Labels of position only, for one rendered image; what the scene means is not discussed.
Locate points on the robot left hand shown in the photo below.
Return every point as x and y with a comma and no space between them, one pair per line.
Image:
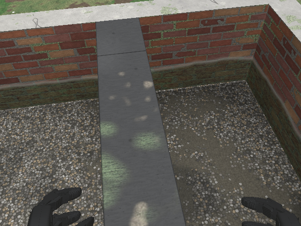
42,214

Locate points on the robot right hand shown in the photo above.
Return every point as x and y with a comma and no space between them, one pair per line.
272,210

